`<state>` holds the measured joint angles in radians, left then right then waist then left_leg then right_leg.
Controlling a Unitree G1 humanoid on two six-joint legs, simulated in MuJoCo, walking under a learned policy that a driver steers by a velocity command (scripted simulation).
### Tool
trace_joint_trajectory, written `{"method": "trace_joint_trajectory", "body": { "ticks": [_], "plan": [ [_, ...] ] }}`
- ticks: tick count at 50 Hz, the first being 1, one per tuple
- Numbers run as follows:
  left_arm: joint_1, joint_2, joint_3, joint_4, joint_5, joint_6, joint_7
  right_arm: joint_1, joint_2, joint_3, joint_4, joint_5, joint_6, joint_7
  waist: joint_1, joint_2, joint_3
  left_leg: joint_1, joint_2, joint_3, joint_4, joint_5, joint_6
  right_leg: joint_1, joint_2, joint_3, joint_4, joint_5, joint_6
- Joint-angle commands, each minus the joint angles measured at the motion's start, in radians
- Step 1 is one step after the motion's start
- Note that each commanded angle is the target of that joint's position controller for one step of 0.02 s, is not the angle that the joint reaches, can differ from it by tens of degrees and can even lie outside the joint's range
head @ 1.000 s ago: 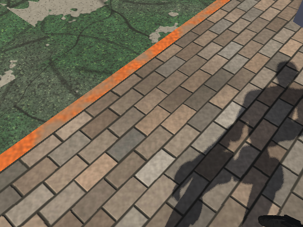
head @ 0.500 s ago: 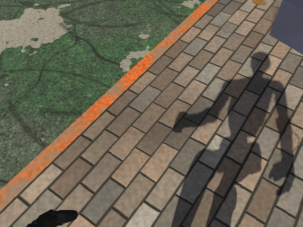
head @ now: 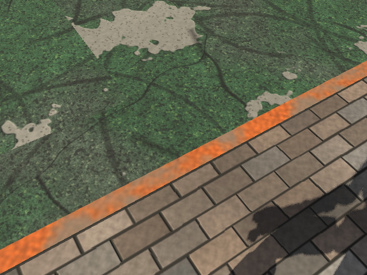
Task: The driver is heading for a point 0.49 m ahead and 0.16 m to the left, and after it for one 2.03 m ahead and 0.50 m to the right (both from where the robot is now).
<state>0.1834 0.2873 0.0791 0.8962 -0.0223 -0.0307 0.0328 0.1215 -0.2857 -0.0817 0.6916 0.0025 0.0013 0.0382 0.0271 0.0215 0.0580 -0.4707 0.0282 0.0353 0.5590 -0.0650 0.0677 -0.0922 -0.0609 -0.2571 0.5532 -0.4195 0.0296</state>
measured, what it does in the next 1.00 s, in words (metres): steps on the spot, turning left: right foot, then left foot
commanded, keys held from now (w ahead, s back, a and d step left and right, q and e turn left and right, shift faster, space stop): q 0.88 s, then no key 0.02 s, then w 0.10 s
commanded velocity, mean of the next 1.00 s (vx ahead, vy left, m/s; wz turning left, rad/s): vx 0.04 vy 0.00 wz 0.57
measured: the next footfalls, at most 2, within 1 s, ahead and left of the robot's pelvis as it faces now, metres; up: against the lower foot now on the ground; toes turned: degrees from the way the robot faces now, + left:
right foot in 0.48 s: +0.17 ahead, -0.13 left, +0.00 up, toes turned +23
left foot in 0.88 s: +0.04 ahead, +0.11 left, +0.00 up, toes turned +34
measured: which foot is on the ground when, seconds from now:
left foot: down 0.00-0.48, up 0.50-0.86, down 0.88-1.00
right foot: down 0.00-0.00, up 0.02-0.46, down 0.48-0.90, up 0.92-1.00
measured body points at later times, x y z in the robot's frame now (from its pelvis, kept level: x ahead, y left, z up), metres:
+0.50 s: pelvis +0.07 -0.03 +0.01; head +0.11 -0.03 +0.46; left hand +0.12 +0.29 -0.09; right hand +0.32 -0.25 -0.08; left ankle +0.11 +0.09 -0.72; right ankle +0.13 -0.15 -0.73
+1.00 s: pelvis +0.07 +0.01 +0.01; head +0.08 +0.05 +0.46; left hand +0.00 +0.32 -0.11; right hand +0.36 -0.13 -0.06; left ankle +0.01 +0.09 -0.72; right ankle +0.13 -0.13 -0.66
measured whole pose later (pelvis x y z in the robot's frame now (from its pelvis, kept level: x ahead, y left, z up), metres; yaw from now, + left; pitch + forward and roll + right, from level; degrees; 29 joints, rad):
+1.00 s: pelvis +0.07 +0.01 +0.01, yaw +35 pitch +2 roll -1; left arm 0.15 0.34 0.09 0.79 -0.01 0.01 0.00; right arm 0.20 -0.29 -0.07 0.60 0.01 0.02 0.00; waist 0.01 -0.05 0.04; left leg -0.28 -0.02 -0.01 0.52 -0.27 0.05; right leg -0.46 -0.07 -0.03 1.01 -0.48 0.04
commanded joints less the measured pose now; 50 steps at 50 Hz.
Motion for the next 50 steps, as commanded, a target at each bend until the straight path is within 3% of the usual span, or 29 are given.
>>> {"method": "trace_joint_trajectory", "body": {
  "ticks": [1, 2, 3, 4, 5, 6, 8, 13, 16, 19, 22, 23, 24, 25, 26, 27, 28, 29, 32, 36, 41, 43, 44, 45, 46, 47, 48, 49, 50],
  "plan": [
    [0.077, 0.048, -0.005, -0.099, 0.064, -0.007, -0.014, 0.201, -0.321, -0.086, -0.044, -0.023, -0.004, -0.035, -0.015, 0.303, -0.322, 0.650, 0.327, -0.605, -0.083, 0.756, 0.332, -0.487, 0.116, 0.139, 0.736, -0.315, 0.052],
    [0.039, 0.113, 0.005, -0.087, 0.033, -0.009, -0.025, 0.198, -0.251, -0.068, -0.068, -0.019, -0.012, -0.020, -0.081, 0.149, -0.440, 0.639, 0.334, -0.641, -0.152, 0.538, 0.353, -0.517, 0.094, 0.336, 0.816, -0.288, 0.032],
    [-0.026, 0.130, 0.010, -0.107, 0.003, -0.007, -0.026, 0.135, -0.214, -0.058, -0.080, -0.010, -0.021, -0.016, -0.072, 0.090, -0.338, 0.555, 0.293, -0.547, -0.180, 0.378, 0.305, -0.568, 0.063, 0.340, 0.801, -0.201, 0.010],
    [-0.052, 0.121, 0.010, -0.104, 0.011, -0.001, -0.016, 0.088, -0.182, -0.050, -0.077, 0.010, -0.021, -0.020, -0.050, 0.017, -0.245, 0.450, 0.238, -0.469, -0.203, 0.230, 0.240, -0.578, 0.027, 0.335, 0.729, -0.122, 0.006],
    [-0.072, 0.131, 0.015, -0.104, 0.026, 0.008, -0.002, 0.051, -0.159, -0.042, -0.083, 0.014, -0.014, -0.029, -0.034, 0.013, -0.193, 0.352, 0.204, -0.429, -0.226, 0.138, 0.203, -0.552, 0.006, 0.339, 0.654, -0.062, 0.006],
    [-0.071, 0.138, 0.020, -0.106, 0.029, 0.018, 0.002, 0.031, -0.154, -0.039, -0.092, 0.003, -0.009, -0.038, -0.013, 0.042, -0.177, 0.271, 0.174, -0.404, -0.246, 0.101, 0.187, -0.492, 0.007, 0.339, 0.614, -0.022, 0.004],
    [-0.048, 0.118, 0.017, -0.102, 0.030, 0.025, 0.005, 0.027, -0.164, -0.042, -0.105, -0.013, -0.006, -0.050, 0.000, 0.074, -0.189, 0.225, 0.146, -0.381, -0.255, 0.128, 0.183, -0.439, 0.033, 0.331, 0.544, 0.022, 0.014],
    [-0.086, 0.094, 0.007, -0.115, 0.028, 0.029, 0.011, 0.042, -0.182, -0.051, -0.114, 0.000, 0.007, -0.074, -0.024, 0.088, -0.198, 0.221, 0.117, -0.411, -0.251, -0.041, 0.166, -0.421, 0.056, 0.355, 0.346, 0.089, 0.050],
    [-0.107, 0.099, 0.008, -0.124, 0.023, 0.024, 0.006, 0.035, -0.179, -0.050, -0.121, -0.003, 0.018, -0.076, -0.038, 0.118, -0.173, 0.195, 0.101, -0.455, -0.258, -0.168, 0.152, -0.384, 0.070, 0.362, 0.255, 0.104, 0.053],
    [-0.103, 0.107, 0.010, -0.130, 0.018, 0.008, -0.004, 0.038, -0.175, -0.049, -0.125, -0.001, 0.027, -0.073, -0.047, 0.140, -0.169, 0.223, 0.100, -0.511, -0.234, -0.143, 0.144, -0.339, 0.085, 0.365, 0.155, 0.082, 0.039],
    [-0.035, 0.114, 0.016, -0.115, 0.014, -0.007, -0.021, 0.018, -0.171, -0.045, -0.134, 0.012, 0.041, -0.074, -0.009, 0.144, -0.171, 0.226, 0.072, -0.539, -0.176, -0.064, 0.111, -0.214, 0.093, 0.341, -0.069, 0.162, 0.004],
    [0.004, 0.137, 0.025, -0.103, 0.020, -0.008, -0.023, 0.025, -0.159, -0.041, -0.135, 0.019, 0.045, -0.077, 0.006, 0.120, -0.171, 0.180, 0.034, -0.513, -0.134, -0.103, 0.073, -0.120, 0.049, 0.353, -0.175, 0.248, -0.020],
    [0.023, 0.206, 0.040, -0.106, 0.038, -0.003, -0.020, 0.065, -0.108, -0.028, -0.137, 0.015, 0.047, -0.076, -0.019, -0.050, -0.186, 0.060, -0.057, -0.397, 0.049, -0.326, 0.017, -0.008, -0.152, 0.519, -0.236, 0.277, -0.091],
    [-0.005, 0.269, 0.053, -0.107, 0.067, 0.009, -0.016, 0.058, -0.121, -0.035, -0.175, 0.026, 0.038, -0.073, -0.053, -0.339, -0.121, -0.137, -0.209, -0.182, 0.251, -0.538, -0.039, -0.036, -0.317, 0.753, -0.286, 0.442, -0.252],
    [-0.060, 0.207, 0.039, -0.146, 0.072, 0.006, -0.012, 0.072, -0.207, -0.059, -0.154, 0.001, 0.027, -0.068, -0.044, -0.255, -0.113, -0.150, -0.130, -0.210, 0.464, -0.527, -0.077, -0.075, -0.356, 0.757, -0.275, 0.488, -0.301],
    [-0.108, 0.157, 0.026, -0.166, 0.060, 0.007, -0.005, 0.093, -0.227, -0.072, -0.127, 0.008, 0.030, -0.063, -0.061, -0.180, -0.113, -0.134, -0.118, -0.204, 0.546, -0.461, -0.089, -0.084, -0.297, 0.644, -0.248, 0.501, -0.261],
    [-0.136, 0.136, 0.020, -0.174, 0.045, 0.010, -0.001, 0.117, -0.200, -0.069, -0.101, 0.010, 0.042, -0.066, -0.071, -0.147, -0.101, -0.137, -0.110, -0.185, 0.595, -0.412, -0.109, -0.076, -0.232, 0.551, -0.230, 0.485, -0.216],
    [-0.134, 0.123, 0.015, -0.176, 0.029, 0.011, 0.003, 0.123, -0.175, -0.062, -0.096, 0.006, 0.052, -0.067, -0.059, -0.150, -0.088, -0.167, -0.102, -0.177, 0.648, -0.368, -0.126, -0.055, -0.213, 0.507, -0.224, 0.490, -0.206],
    [-0.080, 0.133, 0.014, -0.171, 0.034, 0.028, 0.012, 0.057, -0.122, -0.040, -0.129, 0.024, 0.058, -0.058, -0.017, -0.174, -0.066, -0.191, -0.069, -0.102, 0.579, -0.310, -0.156, -0.008, -0.176, 0.399, -0.238, 0.516, -0.220],
    [-0.035, 0.185, 0.033, -0.172, 0.032, 0.042, 0.011, -0.009, -0.098, -0.021, -0.176, 0.019, 0.053, -0.045, 0.030, -0.206, -0.105, -0.115, -0.009, -0.056, 0.365, -0.325, -0.167, 0.070, -0.221, 0.355, -0.225, 0.575, -0.242],
    [-0.048, 0.223, 0.050, -0.175, 0.008, 0.041, -0.013, 0.018, -0.120, -0.029, -0.183, 0.020, 0.064, -0.026, 0.016, -0.220, -0.113, 0.067, -0.015, 0.019, 0.128, -0.293, -0.118, 0.024, -0.254, 0.300, -0.186, 0.600, -0.223],
    [-0.068, 0.215, 0.049, -0.171, -0.012, 0.038, -0.016, 0.079, -0.119, -0.037, -0.162, 0.019, 0.067, -0.021, -0.031, -0.197, -0.120, 0.195, -0.038, 0.046, -0.073, -0.151, -0.066, -0.017, -0.241, 0.256, -0.103, 0.557, -0.170],
    [-0.018, 0.179, 0.040, -0.149, -0.010, 0.033, -0.020, 0.121, -0.145, -0.050, -0.147, 0.017, 0.066, -0.029, -0.042, -0.131, -0.138, 0.329, -0.045, 0.010, -0.166, -0.030, -0.029, -0.095, -0.206, 0.203, -0.007, 0.466, -0.108],
    [0.007, 0.119, 0.021, -0.158, 0.029, 0.029, -0.026, 0.160, -0.241, -0.075, -0.151, 0.017, 0.062, -0.045, -0.033, 0.109, -0.170, 0.530, 0.141, -0.257, -0.198, 0.299, 0.043, -0.321, -0.109, 0.114, 0.247, 0.164, -0.013],
    [-0.066, 0.084, 0.003, -0.223, 0.053, 0.024, -0.021, 0.175, -0.303, -0.078, -0.167, -0.008, 0.047, -0.046, -0.055, 0.301, -0.199, 0.558, 0.358, -0.550, -0.194, 0.349, 0.257, -0.575, 0.027, 0.154, 0.461, -0.252, 0.038],
    [-0.117, 0.143, 0.021, -0.225, 0.032, 0.019, -0.021, 0.218, -0.236, -0.063, -0.152, -0.015, 0.021, -0.037, -0.119, 0.170, -0.236, 0.533, 0.349, -0.548, -0.247, 0.084, 0.298, -0.606, 0.007, 0.276, 0.590, -0.241, 0.030],
    [-0.119, 0.158, 0.029, -0.224, 0.010, 0.016, -0.028, 0.203, -0.199, -0.047, -0.128, -0.007, 0.003, -0.036, -0.095, 0.146, -0.184, 0.497, 0.293, -0.483, -0.281, -0.207, 0.238, -0.630, -0.021, 0.293, 0.592, -0.150, 0.005],
    [-0.109, 0.159, 0.033, -0.204, 0.007, 0.012, -0.031, 0.164, -0.169, -0.038, -0.120, 0.005, -0.006, -0.040, -0.077, 0.119, -0.137, 0.455, 0.239, -0.442, -0.314, -0.437, 0.182, -0.636, -0.038, 0.292, 0.555, -0.064, -0.006],
    [-0.108, 0.165, 0.035, -0.196, 0.014, 0.009, -0.032, 0.132, -0.148, -0.025, -0.117, 0.010, -0.011, -0.045, -0.069, 0.146, -0.089, 0.421, 0.216, -0.427, -0.350, -0.485, 0.159, -0.641, -0.041, 0.289, 0.513, 0.014, -0.002]
  ]
}}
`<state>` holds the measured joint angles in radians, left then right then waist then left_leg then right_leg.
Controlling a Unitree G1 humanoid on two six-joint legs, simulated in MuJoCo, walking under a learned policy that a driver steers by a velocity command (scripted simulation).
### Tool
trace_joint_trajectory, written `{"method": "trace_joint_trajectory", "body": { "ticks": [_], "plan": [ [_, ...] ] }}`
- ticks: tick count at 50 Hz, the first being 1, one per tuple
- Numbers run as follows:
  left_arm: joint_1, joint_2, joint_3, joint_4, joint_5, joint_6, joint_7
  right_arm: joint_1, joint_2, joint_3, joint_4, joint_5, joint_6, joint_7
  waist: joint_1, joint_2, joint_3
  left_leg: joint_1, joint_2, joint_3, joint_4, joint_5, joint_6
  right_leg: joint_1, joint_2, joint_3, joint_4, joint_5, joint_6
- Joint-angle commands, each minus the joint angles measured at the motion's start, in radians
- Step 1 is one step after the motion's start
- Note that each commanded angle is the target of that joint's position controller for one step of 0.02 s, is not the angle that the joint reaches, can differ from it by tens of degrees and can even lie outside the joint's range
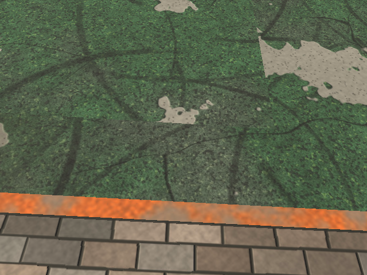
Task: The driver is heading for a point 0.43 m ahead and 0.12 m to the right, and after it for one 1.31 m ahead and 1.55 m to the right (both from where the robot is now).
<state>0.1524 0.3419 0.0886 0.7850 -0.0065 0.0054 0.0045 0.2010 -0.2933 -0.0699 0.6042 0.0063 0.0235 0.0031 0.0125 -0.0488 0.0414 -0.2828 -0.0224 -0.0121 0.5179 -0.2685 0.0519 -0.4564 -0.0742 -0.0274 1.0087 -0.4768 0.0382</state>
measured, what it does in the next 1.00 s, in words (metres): walks ahead: right foot, then left foot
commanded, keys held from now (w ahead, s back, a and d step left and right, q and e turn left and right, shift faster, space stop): w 0.56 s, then w+e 0.44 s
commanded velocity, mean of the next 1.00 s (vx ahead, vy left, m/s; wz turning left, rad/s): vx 0.42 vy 0.00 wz -0.06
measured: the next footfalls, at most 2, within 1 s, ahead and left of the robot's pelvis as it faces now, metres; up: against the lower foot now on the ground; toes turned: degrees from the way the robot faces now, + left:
right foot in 0.40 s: +0.24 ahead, -0.14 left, +0.00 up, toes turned +1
left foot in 0.90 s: +0.57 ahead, +0.09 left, +0.00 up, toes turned -7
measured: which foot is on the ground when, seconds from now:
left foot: down 0.00-0.42, up 0.44-0.88, down 0.90-1.00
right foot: up 0.00-0.38, down 0.40-0.90, up 0.92-1.00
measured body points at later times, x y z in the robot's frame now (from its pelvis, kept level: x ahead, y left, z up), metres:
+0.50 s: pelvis +0.17 -0.05 +0.00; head +0.19 -0.07 +0.45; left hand +0.30 +0.23 -0.09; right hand +0.25 -0.33 -0.13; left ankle +0.05 +0.09 -0.66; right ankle +0.20 -0.14 -0.74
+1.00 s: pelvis +0.45 -0.01 -0.01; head +0.48 -0.01 +0.44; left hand +0.50 +0.27 -0.14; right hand +0.61 -0.28 -0.09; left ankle +0.53 +0.09 -0.74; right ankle +0.28 -0.13 -0.65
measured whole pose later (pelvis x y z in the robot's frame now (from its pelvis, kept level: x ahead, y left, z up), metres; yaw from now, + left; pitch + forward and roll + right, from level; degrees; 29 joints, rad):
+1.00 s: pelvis +0.45 -0.01 -0.01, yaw -8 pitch +2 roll +1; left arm 0.39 0.31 0.05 0.81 -0.03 -0.04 0.01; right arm 0.10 -0.26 -0.05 0.67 0.00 -0.10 0.02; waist 0.05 -0.03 0.04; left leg -0.40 -0.01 0.04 0.52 -0.16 0.02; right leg -0.32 0.00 0.08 1.14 -0.44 -0.02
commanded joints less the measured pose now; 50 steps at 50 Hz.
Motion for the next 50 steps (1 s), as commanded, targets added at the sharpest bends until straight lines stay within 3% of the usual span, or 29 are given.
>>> {"method": "trace_joint_trajectory", "body": {
  "ticks": [1, 4, 8, 15, 17, 19, 20, 21, 22, 23, 24, 25, 26, 28, 30, 32, 35, 38, 41, 43, 44, 45, 46, 47, 48, 49, 50],
  "plan": [
    [-0.067, 0.104, 0.024, -0.077, 0.002, -0.034, -0.009, 0.040, -0.135, -0.028, -0.027, -0.001, -0.037, -0.016, -0.042, 0.233, -0.049, 0.195, 0.243, -0.356, -0.338, -0.266, 0.165, -0.248, -0.021, 0.050, 0.042, 0.145, -0.005],
    [-0.055, 0.084, 0.019, -0.059, -0.002, -0.061, -0.018, 0.051, -0.138, -0.027, -0.018, -0.014, -0.060, -0.023, -0.036, 0.191, -0.032, 0.205, 0.225, -0.299, -0.371, -0.144, 0.161, -0.231, -0.010, 0.044, -0.075, 0.287, -0.003],
    [-0.092, 0.048, 0.000, -0.067, -0.003, -0.077, -0.026, 0.081, -0.163, -0.034, 0.012, -0.004, -0.079, -0.019, -0.057, 0.177, -0.014, 0.196, 0.231, -0.253, -0.378, -0.071, 0.161, -0.176, 0.001, 0.044, -0.285, 0.361, 0.006],
    [-0.140, 0.051, -0.017, -0.099, -0.016, -0.098, -0.046, 0.140, -0.179, -0.038, 0.070, 0.012, -0.078, -0.003, -0.081, 0.153, 0.033, 0.167, 0.271, -0.254, -0.342, -0.068, 0.171, -0.094, 0.014, 0.034, -0.438, 0.327, -0.033],
    [-0.102, 0.061, -0.016, -0.094, -0.018, -0.106, -0.050, 0.139, -0.176, -0.036, 0.080, 0.014, -0.072, 0.000, -0.055, 0.154, 0.024, 0.165, 0.273, -0.252, -0.307, -0.028, 0.157, -0.015, 0.024, 0.018, -0.478, 0.322, -0.059],
    [0.027, 0.086, -0.001, -0.053, -0.013, -0.110, -0.043, 0.132, -0.152, -0.026, 0.084, 0.010, -0.067, -0.001, 0.014, 0.142, -0.030, 0.114, 0.222, -0.208, -0.178, 0.117, 0.118, 0.194, 0.060, -0.013, -0.523, 0.319, -0.088],
    [0.162, 0.134, 0.017, -0.026, -0.011, -0.113, -0.033, 0.125, -0.107, -0.009, 0.079, 0.001, -0.069, -0.003, 0.075, 0.082, -0.114, 0.035, 0.154, -0.131, 0.040, 0.187, 0.074, 0.383, -0.011, 0.075, -0.538, 0.304, -0.128],
    [0.276, 0.259, 0.046, -0.010, 0.006, -0.112, -0.030, 0.164, -0.041, 0.013, 0.031, -0.001, -0.085, -0.008, 0.080, -0.182, -0.231, -0.272, 0.004, -0.006, 0.431, -0.005, -0.016, 0.672, -0.242, 0.473, -0.627, 0.155, -0.270],
    [0.324, 0.207, 0.034, 0.001, -0.001, -0.113, -0.039, 0.142, -0.084, 0.004, 0.024, 0.007, -0.101, -0.015, 0.104, -0.221, -0.254, -0.446, -0.038, -0.093, 0.625, -0.305, -0.039, 0.723, -0.308, 0.752, -0.765, -0.063, -0.335],
    [0.259, 0.148, 0.011, -0.009, -0.005, -0.113, -0.039, 0.108, -0.146, -0.014, 0.024, 0.029, -0.110, -0.008, 0.086, -0.134, -0.151, -0.534, 0.028, -0.125, 0.714, -0.245, -0.022, 0.657, -0.303, 0.672, -0.776, -0.143, -0.305],
    [0.203, 0.114, 0.000, -0.026, 0.001, -0.109, -0.036, 0.075, -0.146, -0.012, 0.024, 0.032, -0.112, -0.004, 0.064, -0.084, -0.091, -0.542, 0.075, -0.095, 0.713, -0.161, -0.008, 0.577, -0.265, 0.563, -0.777, -0.092, -0.274],
    [0.162, 0.088, -0.010, -0.034, 0.006, -0.105, -0.035, 0.050, -0.132, -0.011, 0.024, 0.018, -0.113, -0.002, 0.048, -0.044, -0.044, -0.535, 0.104, -0.079, 0.667, -0.085, -0.007, 0.499, -0.225, 0.479, -0.798, -0.009, -0.264],
    [0.132, 0.068, -0.018, -0.041, 0.014, -0.105, -0.033, 0.046, -0.121, -0.013, 0.027, 0.009, -0.109, -0.001, 0.026, -0.045, -0.021, -0.491, 0.132, -0.080, 0.617, -0.025, -0.010, 0.430, -0.193, 0.410, -0.819, 0.089, -0.250],
    [0.117, 0.067, -0.020, -0.043, 0.014, -0.109, -0.030, 0.068, -0.090, -0.008, 0.041, 0.006, -0.099, 0.004, 0.002, -0.058, -0.019, -0.430, 0.142, -0.059, 0.575, 0.043, -0.029, 0.364, -0.155, 0.315, -0.857, 0.233, -0.252],
    [0.137, 0.082, -0.017, -0.034, 0.003, -0.113, -0.026, 0.032, -0.078, -0.006, 0.025, -0.006, -0.096, -0.001, 0.000, -0.025, -0.004, -0.446, 0.142, -0.042, 0.497, 0.103, -0.057, 0.346, -0.139, 0.267, -0.877, 0.376, -0.269],
    [0.161, 0.093, -0.012, -0.022, -0.002, -0.106, -0.017, -0.031, -0.059, 0.001, 0.003, -0.011, -0.103, -0.002, 0.011, -0.005, 0.007, -0.448, 0.130, -0.034, 0.358, 0.187, -0.079, 0.352, -0.117, 0.218, -0.876, 0.498, -0.264],
    [0.211, 0.107, -0.007, -0.004, -0.012, -0.092, -0.002, -0.144, -0.030, 0.013, -0.020, -0.005, -0.120, 0.011, 0.048, -0.012, 0.019, -0.367, 0.089, -0.013, 0.145, 0.326, -0.094, 0.332, -0.081, 0.163, -0.864, 0.535, -0.239],
    [0.274, 0.112, -0.002, 0.016, -0.021, -0.079, 0.005, -0.235, -0.031, 0.015, -0.040, 0.005, -0.132, 0.029, 0.075, -0.015, 0.032, -0.321, 0.059, -0.017, 0.037, 0.369, -0.093, 0.363, -0.106, 0.197, -0.829, 0.511, -0.236],
    [0.283, 0.122, 0.007, 0.021, -0.024, -0.064, 0.014, -0.246, -0.067, 0.002, -0.046, 0.010, -0.144, 0.039, 0.047, -0.040, 0.027, -0.272, 0.049, -0.046, -0.035, 0.315, -0.065, 0.435, -0.148, 0.255, -0.764, 0.532, -0.213],
    [0.266, 0.135, 0.015, 0.015, -0.019, -0.055, 0.017, -0.159, -0.108, -0.016, -0.026, 0.010, -0.150, 0.034, -0.011, -0.064, -0.025, -0.121, 0.026, -0.023, -0.056, 0.234, -0.029, 0.444, -0.141, 0.259, -0.656, 0.702, -0.189],
    [0.255, 0.118, 0.008, 0.008, -0.012, -0.052, 0.015, -0.025, -0.147, -0.038, 0.009, 0.007, -0.150, 0.024, -0.082, -0.055, -0.119, 0.083, 0.028, -0.009, -0.070, 0.242, 0.004, 0.399, -0.085, 0.224, -0.498, 0.771, -0.160],
    [0.238, 0.059, -0.014, -0.028, 0.008, -0.052, 0.013, 0.151, -0.204, -0.054, 0.030, -0.014, -0.147, 0.012, -0.157, 0.011, -0.288, 0.393, 0.185, -0.153, -0.007, 0.203, 0.066, 0.223, -0.020, 0.191, -0.214, 0.587, -0.124],
    [0.404, -0.070, -0.051, -0.054, -0.004, -0.068, 0.008, 0.213, -0.283, -0.070, 0.056, -0.019, -0.135, 0.015, -0.078, 0.322, -0.463, 0.757, 0.449, -0.609, -0.063, 0.028, 0.221, -0.154, 0.129, 0.116, 0.150, -0.048, -0.061],
    [0.373, 0.024, -0.034, -0.039, -0.034, -0.075, 0.007, 0.216, -0.184, -0.048, 0.053, -0.012, -0.130, 0.017, -0.111, 0.307, -0.453, 0.711, 0.448, -0.752, -0.189, -0.172, 0.218, -0.263, 0.090, 0.193, 0.282, -0.100, -0.057],
    [0.255, 0.097, -0.010, -0.063, -0.050, -0.074, 0.008, 0.153, -0.125, -0.030, 0.054, -0.007, -0.128, 0.011, -0.121, 0.219, -0.273, 0.574, 0.404, -0.577, -0.213, -0.182, 0.169, -0.319, 0.045, 0.174, 0.311, -0.016, -0.058],
    [0.193, 0.097, -0.009, -0.080, -0.039, -0.071, 0.012, 0.090, -0.102, -0.020, 0.057, -0.009, -0.125, 0.009, -0.098, 0.146, -0.177, 0.433, 0.366, -0.447, -0.229, -0.064, 0.146, -0.298, 0.002, 0.142, 0.287, 0.064, -0.055],
    [0.164, 0.086, -0.006, -0.091, -0.023, -0.067, 0.009, 0.048, -0.076, -0.014, 0.066, -0.014, -0.124, 0.010, -0.071, 0.133, -0.112, 0.313, 0.332, -0.355, -0.258, 0.036, 0.142, -0.265, -0.024, 0.140, 0.244, 0.112, -0.051]
  ]
}}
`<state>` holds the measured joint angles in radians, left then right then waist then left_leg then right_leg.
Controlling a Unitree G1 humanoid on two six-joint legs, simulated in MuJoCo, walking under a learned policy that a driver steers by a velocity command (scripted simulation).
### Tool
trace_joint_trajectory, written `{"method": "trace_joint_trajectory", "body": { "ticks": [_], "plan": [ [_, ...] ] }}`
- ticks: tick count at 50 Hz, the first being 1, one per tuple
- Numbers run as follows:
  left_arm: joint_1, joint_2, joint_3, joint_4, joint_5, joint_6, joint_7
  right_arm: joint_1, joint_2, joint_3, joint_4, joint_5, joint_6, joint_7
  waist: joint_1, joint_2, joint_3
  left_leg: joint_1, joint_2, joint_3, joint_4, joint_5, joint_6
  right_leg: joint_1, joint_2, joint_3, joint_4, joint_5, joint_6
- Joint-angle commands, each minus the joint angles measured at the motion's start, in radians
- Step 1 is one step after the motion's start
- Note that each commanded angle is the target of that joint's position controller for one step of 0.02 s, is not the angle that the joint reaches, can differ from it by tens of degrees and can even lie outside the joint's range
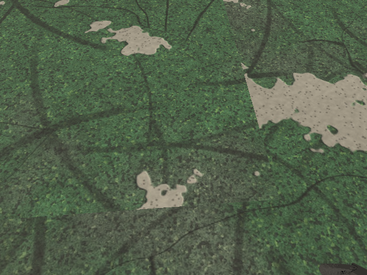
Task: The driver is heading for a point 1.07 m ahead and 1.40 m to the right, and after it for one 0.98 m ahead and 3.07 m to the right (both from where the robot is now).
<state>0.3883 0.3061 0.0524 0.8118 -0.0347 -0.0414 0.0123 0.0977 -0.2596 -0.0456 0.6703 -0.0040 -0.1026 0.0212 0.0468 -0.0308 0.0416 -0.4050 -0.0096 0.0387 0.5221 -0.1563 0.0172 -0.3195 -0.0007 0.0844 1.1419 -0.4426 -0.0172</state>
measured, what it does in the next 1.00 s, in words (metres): walks ahead, turning right: right foot, then left foot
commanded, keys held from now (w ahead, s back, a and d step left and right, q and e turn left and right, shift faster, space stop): w+e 1.00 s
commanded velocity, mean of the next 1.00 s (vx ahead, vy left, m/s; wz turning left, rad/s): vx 0.50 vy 0.00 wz -0.57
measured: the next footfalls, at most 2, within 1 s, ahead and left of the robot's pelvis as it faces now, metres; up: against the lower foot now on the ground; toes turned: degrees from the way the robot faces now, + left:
right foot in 0.40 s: +0.35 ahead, -0.19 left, +0.00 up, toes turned -17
left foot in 0.88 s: +0.69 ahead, -0.10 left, +0.00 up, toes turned -35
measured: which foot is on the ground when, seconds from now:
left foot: down 0.00-0.40, up 0.42-0.86, down 0.88-1.00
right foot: up 0.00-0.38, down 0.40-0.88, up 0.90-1.00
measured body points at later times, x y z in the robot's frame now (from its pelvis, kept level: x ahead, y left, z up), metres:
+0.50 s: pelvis +0.26 -0.08 -0.01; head +0.30 -0.11 +0.44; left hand +0.50 +0.13 -0.09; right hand +0.27 -0.39 -0.13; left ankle +0.17 +0.10 -0.63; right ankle +0.31 -0.17 -0.73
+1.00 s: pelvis +0.55 -0.14 +0.00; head +0.57 -0.15 +0.45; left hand +0.77 +0.06 -0.11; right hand +0.55 -0.46 -0.08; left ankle +0.65 -0.08 -0.73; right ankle +0.38 -0.19 -0.64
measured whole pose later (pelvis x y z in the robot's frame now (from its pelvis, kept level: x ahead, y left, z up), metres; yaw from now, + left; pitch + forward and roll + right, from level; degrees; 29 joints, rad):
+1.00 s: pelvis +0.55 -0.14 +0.00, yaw -35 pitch +1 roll +1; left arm 0.35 0.31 0.06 0.70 -0.03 -0.01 0.02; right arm 0.13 -0.28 -0.05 0.72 0.00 -0.11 0.02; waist 0.03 -0.03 0.02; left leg -0.35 -0.03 0.02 0.51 -0.18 0.02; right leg -0.36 0.04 0.12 1.16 -0.44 -0.02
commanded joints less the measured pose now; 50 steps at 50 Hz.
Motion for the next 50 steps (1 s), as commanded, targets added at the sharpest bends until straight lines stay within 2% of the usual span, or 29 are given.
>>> {"method": "trace_joint_trajectory", "body": {
  "ticks": [1, 3, 5, 7, 11, 15, 17, 18, 19, 20, 21, 22, 23, 24, 25, 26, 27, 30, 35, 38, 41, 43, 44, 45, 46, 47, 48, 49, 50],
  "plan": [
    [-0.061, 0.105, 0.033, -0.120, 0.005, -0.010, -0.004, 0.121, -0.097, -0.035, 0.007, -0.012, -0.003, -0.009, -0.072, 0.145, -0.083, 0.350, 0.292, -0.330, -0.294, -0.019, 0.171, -0.346, -0.125, 0.035, 0.077, 0.110, 0.007],
    [-0.048, 0.062, 0.028, -0.123, -0.001, 0.013, -0.008, 0.088, -0.094, -0.040, 0.023, -0.006, -0.014, -0.010, -0.043, 0.147, -0.049, 0.266, 0.277, -0.230, -0.351, 0.037, 0.179, -0.304, -0.139, 0.019, 0.038, 0.122, 0.014],
    [-0.088, 0.044, 0.023, -0.150, 0.007, 0.027, -0.009, 0.082, -0.122, -0.051, 0.042, -0.001, -0.024, -0.011, -0.035, 0.117, -0.010, 0.234, 0.293, -0.164, -0.390, 0.096, 0.193, -0.335, -0.150, 0.018, -0.030, 0.164, 0.027],
    [-0.127, 0.041, 0.020, -0.168, 0.015, 0.027, -0.015, 0.089, -0.148, -0.060, 0.057, -0.003, -0.024, -0.015, -0.042, 0.096, 0.000, 0.251, 0.290, -0.093, -0.404, 0.134, 0.196, -0.357, -0.153, 0.014, -0.121, 0.263, 0.035],
    [-0.247, 0.029, 0.011, -0.202, 0.012, 0.012, -0.043, 0.107, -0.185, -0.068, 0.078, 0.004, -0.010, -0.021, -0.085, 0.070, 0.022, 0.286, 0.258, 0.051, -0.398, 0.178, 0.158, -0.308, -0.127, -0.050, -0.358, 0.453, 0.017],
    [-0.349, 0.047, 0.014, -0.257, 0.012, 0.016, -0.062, 0.162, -0.225, -0.082, 0.108, 0.026, 0.013, -0.021, -0.113, 0.070, 0.052, 0.409, 0.296, 0.098, -0.357, 0.201, 0.126, -0.320, -0.107, -0.095, -0.473, 0.399, -0.023],
    [-0.338, 0.073, 0.027, -0.274, 0.017, 0.021, -0.066, 0.164, -0.252, -0.090, 0.113, 0.038, 0.028, -0.022, -0.088, 0.089, 0.028, 0.463, 0.304, 0.127, -0.258, 0.428, 0.106, -0.265, -0.062, -0.141, -0.498, 0.298, -0.059],
    [-0.282, 0.097, 0.042, -0.268, 0.020, 0.025, -0.064, 0.158, -0.267, -0.094, 0.111, 0.045, 0.035, -0.023, -0.048, 0.103, -0.018, 0.472, 0.295, 0.149, -0.149, 0.603, 0.093, -0.173, -0.019, -0.175, -0.504, 0.252, -0.082],
    [-0.140, 0.134, 0.068, -0.233, 0.017, 0.029, -0.059, 0.143, -0.262, -0.091, 0.108, 0.050, 0.044, -0.025, 0.037, 0.091, -0.093, 0.430, 0.263, 0.186, 0.046, 0.711, 0.067, 0.016, 0.036, -0.206, -0.555, 0.280, -0.114],
    [0.046, 0.207, 0.106, -0.181, 0.011, 0.039, -0.043, 0.164, -0.223, -0.075, 0.100, 0.033, 0.043, -0.030, 0.115, 0.038, -0.190, 0.248, 0.222, 0.200, 0.318, 0.577, 0.024, 0.316, 0.039, -0.140, -0.563, 0.313, -0.155],
    [0.045, 0.335, 0.126, -0.181, -0.002, 0.038, -0.027, 0.242, -0.079, -0.029, 0.045, -0.020, 0.029, -0.024, 0.014, -0.265, -0.237, -0.203, 0.054, 0.174, 0.701, -0.291, -0.052, 0.622, -0.224, 0.384, -0.645, 0.204, -0.313],
    [0.052, 0.295, 0.105, -0.234, 0.007, 0.014, -0.038, 0.192, -0.119, -0.022, 0.025, 0.005, -0.006, -0.014, 0.052, -0.200, -0.433, -0.342, -0.028, -0.096, 0.874, -0.466, -0.054, 0.720, -0.342, 0.788, -0.833, -0.011, -0.422],
    [0.026, 0.216, 0.082, -0.223, 0.016, -0.005, -0.046, 0.085, -0.198, -0.042, 0.001, 0.047, -0.026, -0.006, 0.081, -0.100, -0.309, -0.438, 0.027, -0.134, 0.880, -0.368, -0.031, 0.659, -0.324, 0.672, -0.871, 0.018, -0.359],
    [-0.009, 0.189, 0.073, -0.217, 0.017, -0.016, -0.045, 0.059, -0.183, -0.034, -0.007, 0.046, -0.039, -0.007, 0.051, -0.061, -0.210, -0.431, 0.068, -0.126, 0.804, -0.284, -0.010, 0.533, -0.284, 0.546, -0.861, 0.092, -0.324],
    [-0.079, 0.156, 0.063, -0.225, 0.020, -0.018, -0.042, 0.059, -0.177, -0.034, 0.005, 0.019, -0.042, -0.016, 0.006, 0.004, -0.150, -0.368, 0.104, -0.128, 0.713, -0.223, -0.011, 0.396, -0.245, 0.445, -0.853, 0.214, -0.292],
    [-0.127, 0.130, 0.052, -0.240, 0.030, -0.019, -0.037, 0.073, -0.187, -0.040, 0.013, 0.003, -0.036, -0.019, -0.031, -0.006, -0.127, -0.289, 0.125, -0.137, 0.647, -0.183, -0.013, 0.294, -0.215, 0.374, -0.865, 0.332, -0.280],
    [-0.149, 0.125, 0.049, -0.252, 0.037, -0.019, -0.033, 0.085, -0.188, -0.043, 0.016, -0.001, -0.025, -0.016, -0.051, -0.016, -0.118, -0.241, 0.128, -0.136, 0.616, -0.162, -0.020, 0.236, -0.200, 0.347, -0.884, 0.390, -0.281],
    [-0.131, 0.145, 0.054, -0.236, 0.028, -0.025, -0.017, 0.065, -0.145, -0.032, 0.015, -0.014, 0.000, -0.017, -0.059, 0.007, -0.085, -0.209, 0.110, -0.107, 0.476, -0.093, -0.063, 0.135, -0.170, 0.255, -0.912, 0.514, -0.288],
    [-0.066, 0.167, 0.063, -0.199, 0.016, -0.013, 0.005, -0.115, -0.098, -0.008, -0.025, -0.004, 0.000, -0.005, 0.006, -0.030, -0.027, -0.133, 0.042, -0.094, 0.114, 0.219, -0.091, 0.063, -0.094, 0.177, -0.908, 0.385, -0.215],
    [-0.019, 0.167, 0.066, -0.171, 0.009, -0.007, 0.005, -0.173, -0.117, -0.013, -0.047, 0.009, -0.010, 0.005, 0.028, -0.045, -0.017, -0.095, 0.019, -0.112, 0.025, 0.245, -0.079, 0.094, -0.116, 0.234, -0.869, 0.325, -0.199],
    [-0.012, 0.154, 0.066, -0.159, 0.009, 0.002, 0.009, -0.160, -0.151, -0.029, -0.049, 0.012, -0.022, 0.012, 0.011, -0.076, -0.024, -0.060, 0.011, -0.130, -0.031, 0.145, -0.048, 0.174, -0.142, 0.317, -0.785, 0.318, -0.181],
    [-0.032, 0.137, 0.062, -0.162, 0.011, 0.010, 0.009, -0.058, -0.171, -0.046, -0.024, 0.012, -0.031, 0.007, -0.047, -0.102, -0.054, 0.080, 0.003, -0.103, -0.080, 0.096, -0.010, 0.175, -0.118, 0.333, -0.699, 0.371, -0.152],
    [-0.036, 0.094, 0.046, -0.170, 0.016, 0.009, 0.006, 0.047, -0.203, -0.062, -0.007, 0.001, -0.037, 0.000, -0.098, -0.082, -0.139, 0.265, 0.059, -0.139, -0.080, 0.089, 0.032, 0.131, -0.066, 0.288, -0.549, 0.393, -0.119],
    [-0.016, 0.033, 0.023, -0.190, 0.037, 0.008, 0.006, 0.204, -0.260, -0.076, 0.006, -0.009, -0.035, -0.009, -0.147, 0.055, -0.291, 0.529, 0.244, -0.329, -0.064, 0.032, 0.092, -0.010, 0.009, 0.189, -0.254, 0.184, -0.074],
    [0.112, 0.012, 0.013, -0.222, -0.004, -0.001, 0.006, 0.260, -0.317, -0.090, 0.044, -0.014, -0.020, 0.001, -0.076, 0.407, -0.364, 0.762, 0.429, -0.818, -0.189, -0.251, 0.243, -0.361, 0.104, 0.095, 0.035, -0.179, -0.019],
    [0.084, 0.123, 0.033, -0.187, -0.013, 0.001, 0.011, 0.217, -0.209, -0.068, 0.022, 0.008, -0.016, 0.005, -0.102, 0.251, -0.263, 0.698, 0.415, -0.816, -0.232, -0.438, 0.215, -0.462, 0.022, 0.122, 0.145, -0.118, -0.002],
    [-0.025, 0.165, 0.047, -0.198, -0.004, 0.006, 0.009, 0.178, -0.156, -0.053, 0.014, 0.010, -0.008, -0.001, -0.125, 0.166, -0.150, 0.584, 0.372, -0.638, -0.237, -0.376, 0.172, -0.479, -0.008, 0.091, 0.159, -0.025, 0.004],
    [-0.070, 0.153, 0.047, -0.204, 0.007, 0.010, 0.010, 0.135, -0.142, -0.045, 0.011, 0.000, -0.003, -0.003, -0.108, 0.102, -0.095, 0.475, 0.330, -0.514, -0.250, -0.232, 0.154, -0.442, -0.041, 0.067, 0.139, 0.043, 0.010],
    [-0.104, 0.139, 0.049, -0.216, 0.016, 0.010, 0.006, 0.113, -0.122, -0.040, 0.020, -0.005, 0.001, -0.006, -0.095, 0.098, -0.048, 0.399, 0.296, -0.427, -0.269, -0.124, 0.153, -0.426, -0.067, 0.066, 0.093, 0.087, 0.012]
  ]
}}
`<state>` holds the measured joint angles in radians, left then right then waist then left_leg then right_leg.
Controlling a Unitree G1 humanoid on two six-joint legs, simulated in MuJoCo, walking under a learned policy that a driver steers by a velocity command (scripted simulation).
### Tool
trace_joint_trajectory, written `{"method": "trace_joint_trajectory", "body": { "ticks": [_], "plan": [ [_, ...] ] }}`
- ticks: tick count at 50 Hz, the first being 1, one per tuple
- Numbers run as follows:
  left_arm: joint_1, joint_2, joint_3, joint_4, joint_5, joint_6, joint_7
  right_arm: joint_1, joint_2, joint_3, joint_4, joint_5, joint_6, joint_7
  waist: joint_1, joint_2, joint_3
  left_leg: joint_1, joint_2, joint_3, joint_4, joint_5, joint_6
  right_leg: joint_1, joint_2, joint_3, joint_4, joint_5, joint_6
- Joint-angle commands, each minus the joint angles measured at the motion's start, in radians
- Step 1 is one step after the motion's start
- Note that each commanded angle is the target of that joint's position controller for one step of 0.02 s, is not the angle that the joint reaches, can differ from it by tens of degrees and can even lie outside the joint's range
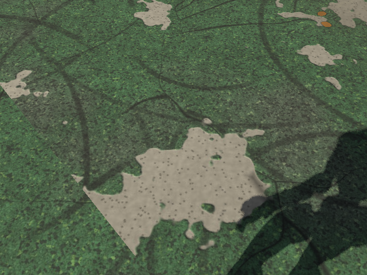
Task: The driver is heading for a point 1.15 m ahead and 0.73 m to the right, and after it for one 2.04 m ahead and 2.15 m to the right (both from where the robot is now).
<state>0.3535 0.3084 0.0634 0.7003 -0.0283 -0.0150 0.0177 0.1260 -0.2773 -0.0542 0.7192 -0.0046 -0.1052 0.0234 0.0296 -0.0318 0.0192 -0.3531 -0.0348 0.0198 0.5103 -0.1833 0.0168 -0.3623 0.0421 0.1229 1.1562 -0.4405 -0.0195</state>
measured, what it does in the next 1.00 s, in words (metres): walks ahead, turning right: right foot, then left foot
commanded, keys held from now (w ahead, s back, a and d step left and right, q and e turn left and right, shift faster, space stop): w+e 1.00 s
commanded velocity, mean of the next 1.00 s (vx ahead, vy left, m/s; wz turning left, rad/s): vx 0.50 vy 0.00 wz -0.60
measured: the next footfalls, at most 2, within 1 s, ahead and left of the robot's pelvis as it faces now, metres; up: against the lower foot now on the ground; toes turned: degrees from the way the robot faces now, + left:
right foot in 0.40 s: +0.35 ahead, -0.18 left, +0.00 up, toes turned -17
left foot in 0.88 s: +0.69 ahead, -0.10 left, +0.00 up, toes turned -35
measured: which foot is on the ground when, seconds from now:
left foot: down 0.00-0.40, up 0.42-0.86, down 0.88-1.00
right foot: up 0.00-0.38, down 0.40-0.90, up 0.92-1.00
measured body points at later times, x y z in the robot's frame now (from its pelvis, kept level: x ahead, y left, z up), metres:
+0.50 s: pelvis +0.26 -0.08 -0.01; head +0.30 -0.11 +0.44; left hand +0.52 +0.12 -0.08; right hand +0.26 -0.38 -0.13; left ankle +0.17 +0.11 -0.63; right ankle +0.32 -0.17 -0.73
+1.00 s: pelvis +0.55 -0.14 +0.00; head +0.57 -0.15 +0.45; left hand +0.77 +0.05 -0.11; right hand +0.54 -0.46 -0.09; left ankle +0.66 -0.08 -0.73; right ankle +0.39 -0.19 -0.64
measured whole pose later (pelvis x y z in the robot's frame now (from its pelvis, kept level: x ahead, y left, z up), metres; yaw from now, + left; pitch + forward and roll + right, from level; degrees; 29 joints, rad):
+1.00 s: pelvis +0.55 -0.14 +0.00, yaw -36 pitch +1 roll +1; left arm 0.35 0.31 0.06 0.70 -0.03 -0.02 0.02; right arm 0.14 -0.28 -0.05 0.71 -0.01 -0.10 0.02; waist 0.03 -0.03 0.02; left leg -0.35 -0.03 0.02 0.52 -0.19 0.02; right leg -0.38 0.04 0.11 1.18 -0.43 -0.01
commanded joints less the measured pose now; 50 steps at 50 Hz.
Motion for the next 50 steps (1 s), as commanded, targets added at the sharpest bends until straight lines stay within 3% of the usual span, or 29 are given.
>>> {"method": "trace_joint_trajectory", "body": {
  "ticks": [1, 3, 5, 11, 15, 17, 18, 19, 20, 21, 22, 23, 24, 25, 26, 28, 30, 35, 37, 40, 42, 43, 44, 45, 46, 47, 48, 49, 50],
  "plan": [
    [-0.065, 0.117, 0.037, -0.109, 0.003, -0.013, -0.007, 0.076, -0.098, -0.027, -0.022, -0.010, 0.001, -0.013, -0.058, 0.129, -0.016, 0.295, 0.298, -0.336, -0.279, -0.032, 0.144, -0.339, -0.135, 0.021, 0.051, 0.112, 0.013],
    [-0.068, 0.074, 0.028, -0.117, -0.004, -0.005, -0.014, 0.081, -0.099, -0.030, -0.004, -0.002, -0.007, -0.015, -0.051, 0.144, -0.008, 0.262, 0.285, -0.243, -0.318, 0.044, 0.157, -0.328, -0.150, -0.007, 0.008, 0.128, 0.018],
    [-0.106, 0.053, 0.020, -0.138, 0.002, -0.001, -0.016, 0.091, -0.126, -0.039, 0.015, 0.002, -0.011, -0.017, -0.052, 0.121, 0.008, 0.261, 0.297, -0.180, -0.346, 0.124, 0.177, -0.364, -0.160, -0.016, -0.059, 0.169, 0.029],
    [-0.247, 0.025, 0.002, -0.168, 0.005, -0.019, -0.047, 0.108, -0.174, -0.048, 0.049, 0.007, 0.005, -0.023, -0.097, 0.091, 0.036, 0.300, 0.267, 0.038, -0.356, 0.270, 0.144, -0.318, -0.146, -0.093, -0.375, 0.444, 0.021],
    [-0.333, 0.032, 0.004, -0.208, 0.001, -0.019, -0.071, 0.159, -0.212, -0.058, 0.078, 0.026, 0.026, -0.024, -0.110, 0.092, 0.064, 0.393, 0.302, 0.100, -0.322, 0.364, 0.118, -0.286, -0.120, -0.147, -0.502, 0.407, -0.019],
    [-0.303, 0.067, 0.021, -0.214, 0.008, -0.013, -0.074, 0.156, -0.244, -0.067, 0.078, 0.036, 0.038, -0.029, -0.069, 0.118, 0.026, 0.439, 0.308, 0.140, -0.212, 0.665, 0.098, -0.195, -0.064, -0.196, -0.526, 0.308, -0.060],
    [-0.237, 0.096, 0.037, -0.202, 0.011, -0.008, -0.073, 0.153, -0.259, -0.072, 0.076, 0.041, 0.046, -0.033, -0.024, 0.132, -0.021, 0.445, 0.303, 0.159, -0.096, 0.821, 0.088, -0.098, -0.025, -0.222, -0.532, 0.262, -0.086],
    [-0.094, 0.136, 0.063, -0.166, 0.009, -0.003, -0.066, 0.139, -0.256, -0.071, 0.071, 0.046, 0.052, -0.037, 0.062, 0.116, -0.094, 0.386, 0.280, 0.187, 0.091, 0.866, 0.064, 0.102, 0.015, -0.235, -0.586, 0.304, -0.122],
    [0.086, 0.199, 0.096, -0.118, 0.005, 0.008, -0.048, 0.149, -0.221, -0.056, 0.060, 0.030, 0.049, -0.042, 0.146, 0.055, -0.182, 0.179, 0.244, 0.190, 0.366, 0.671, 0.026, 0.405, -0.011, -0.140, -0.606, 0.326, -0.166],
    [0.063, 0.324, 0.112, -0.120, -0.009, 0.003, -0.037, 0.254, -0.068, -0.005, 0.000, -0.022, 0.031, -0.026, 0.018, -0.249, -0.263, -0.291, 0.061, 0.149, 0.747, -0.307, -0.036, 0.759, -0.290, 0.403, -0.654, 0.208, -0.342],
    [0.096, 0.254, 0.088, -0.159, -0.002, -0.016, -0.043, 0.174, -0.129, -0.006, -0.013, 0.004, -0.006, -0.012, 0.084, -0.159, -0.433, -0.404, 0.011, -0.096, 0.887, -0.420, -0.030, 0.813, -0.377, 0.723, -0.825, 0.007, -0.412],
    [0.063, 0.195, 0.068, -0.144, 0.011, -0.033, -0.049, 0.061, -0.193, -0.025, -0.045, 0.045, -0.025, -0.004, 0.104, -0.089, -0.282, -0.484, 0.060, -0.117, 0.877, -0.317, -0.010, 0.716, -0.350, 0.591, -0.865, 0.053, -0.349],
    [0.010, 0.175, 0.061, -0.140, 0.010, -0.042, -0.048, 0.038, -0.176, -0.016, -0.055, 0.042, -0.036, -0.007, 0.061, -0.026, -0.179, -0.459, 0.100, -0.110, 0.788, -0.227, 0.000, 0.567, -0.310, 0.475, -0.869, 0.141, -0.316],
    [-0.058, 0.146, 0.050, -0.146, 0.012, -0.044, -0.047, 0.041, -0.171, -0.017, -0.042, 0.017, -0.037, -0.015, 0.016, 0.021, -0.115, -0.398, 0.131, -0.108, 0.701, -0.178, -0.008, 0.430, -0.270, 0.380, -0.873, 0.261, -0.290],
    [-0.101, 0.127, 0.042, -0.159, 0.024, -0.046, -0.043, 0.064, -0.180, -0.023, -0.035, 0.004, -0.029, -0.016, -0.022, -0.002, -0.093, -0.325, 0.150, -0.117, 0.651, -0.142, -0.016, 0.333, -0.242, 0.321, -0.889, 0.361, -0.283],
    [-0.127, 0.124, 0.039, -0.159, 0.025, -0.049, -0.035, 0.086, -0.168, -0.024, -0.028, -0.005, -0.008, -0.015, -0.051, -0.010, -0.074, -0.266, 0.151, -0.103, 0.582, -0.115, -0.044, 0.233, -0.218, 0.270, -0.920, 0.457, -0.288],
    [-0.107, 0.139, 0.043, -0.141, 0.020, -0.051, -0.022, 0.055, -0.136, -0.015, -0.034, -0.014, 0.007, -0.017, -0.049, 0.000, -0.048, -0.255, 0.137, -0.082, 0.489, -0.056, -0.076, 0.156, -0.193, 0.208, -0.932, 0.514, -0.287],
    [-0.036, 0.164, 0.051, -0.093, 0.010, -0.039, -0.001, -0.138, -0.087, 0.007, -0.081, -0.006, 0.005, -0.007, 0.023, -0.028, -0.003, -0.172, 0.067, -0.071, 0.127, 0.257, -0.095, 0.083, -0.120, 0.139, -0.916, 0.391, -0.211],
    [-0.001, 0.168, 0.053, -0.071, 0.005, -0.037, -0.001, -0.184, -0.097, 0.004, -0.098, 0.005, -0.001, -0.001, 0.042, -0.037, 0.002, -0.137, 0.048, -0.082, 0.066, 0.290, -0.088, 0.097, -0.135, 0.179, -0.897, 0.343, -0.199],
    [0.021, 0.150, 0.051, -0.050, 0.000, -0.028, 0.002, -0.191, -0.131, -0.011, -0.107, 0.010, -0.012, 0.007, 0.034, -0.059, -0.003, -0.124, 0.039, -0.113, -0.006, 0.214, -0.061, 0.192, -0.166, 0.267, -0.809, 0.310, -0.183],
    [0.009, 0.148, 0.052, -0.046, 0.003, -0.020, 0.004, -0.135, -0.150, -0.025, -0.097, 0.013, -0.020, 0.007, 0.001, -0.094, -0.012, -0.052, 0.033, -0.102, -0.027, 0.119, -0.029, 0.221, -0.174, 0.310, -0.746, 0.349, -0.167],
    [-0.001, 0.126, 0.045, -0.049, 0.005, -0.017, 0.003, -0.053, -0.164, -0.037, -0.077, 0.010, -0.024, 0.001, -0.043, -0.095, -0.046, 0.065, 0.032, -0.083, -0.068, 0.121, -0.003, 0.208, -0.141, 0.296, -0.677, 0.390, -0.143],
    [-0.004, 0.073, 0.025, -0.059, 0.013, -0.019, -0.001, 0.069, -0.201, -0.052, -0.063, -0.007, -0.030, -0.006, -0.101, -0.053, -0.157, 0.286, 0.130, -0.160, -0.047, 0.108, 0.051, 0.138, -0.088, 0.241, -0.477, 0.369, -0.107],
    [0.090, 0.010, 0.005, -0.079, 0.007, -0.025, 0.000, 0.203, -0.282, -0.072, -0.050, -0.024, -0.024, -0.015, -0.100, 0.156, -0.319, 0.651, 0.359, -0.495, -0.068, -0.005, 0.179, -0.144, 0.040, 0.103, -0.139, 0.085, -0.029],
    [0.146, 0.049, 0.002, -0.093, -0.012, -0.032, 0.002, 0.249, -0.269, -0.075, -0.018, 0.000, -0.011, -0.003, -0.085, 0.362, -0.359, 0.739, 0.478, -0.850, -0.178, -0.279, 0.263, -0.374, 0.034, 0.059, 0.078, -0.169, -0.001],
    [0.073, 0.139, 0.025, -0.075, -0.017, -0.028, 0.003, 0.198, -0.177, -0.052, -0.038, 0.011, -0.005, -0.005, -0.108, 0.219, -0.218, 0.628, 0.439, -0.757, -0.216, -0.404, 0.221, -0.441, -0.028, 0.077, 0.159, -0.087, 0.011],
    [-0.018, 0.162, 0.032, -0.088, -0.006, -0.022, 0.003, 0.151, -0.141, -0.041, -0.045, 0.006, 0.004, -0.010, -0.112, 0.145, -0.116, 0.502, 0.395, -0.590, -0.222, -0.321, 0.179, -0.437, -0.062, 0.035, 0.161, -0.007, 0.015],
    [-0.064, 0.149, 0.034, -0.100, 0.005, -0.020, 0.001, 0.110, -0.122, -0.033, -0.042, -0.002, 0.009, -0.012, -0.094, 0.111, -0.049, 0.386, 0.350, -0.473, -0.244, -0.195, 0.164, -0.408, -0.090, 0.020, 0.120, 0.049, 0.017],
    [-0.080, 0.131, 0.036, -0.106, 0.008, -0.017, -0.003, 0.088, -0.101, -0.025, -0.035, -0.008, 0.009, -0.015, -0.073, 0.122, -0.013, 0.313, 0.315, -0.384, -0.267, -0.101, 0.153, -0.376, -0.118, 0.020, 0.074, 0.087, 0.015]
  ]
}}
Keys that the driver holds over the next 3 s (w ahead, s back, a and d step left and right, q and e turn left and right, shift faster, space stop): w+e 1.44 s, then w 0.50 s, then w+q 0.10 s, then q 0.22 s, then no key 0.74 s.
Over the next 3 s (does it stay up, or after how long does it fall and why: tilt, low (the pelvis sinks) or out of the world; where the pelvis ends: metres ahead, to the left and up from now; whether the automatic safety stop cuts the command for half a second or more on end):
stays up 1.08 -0.77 0.00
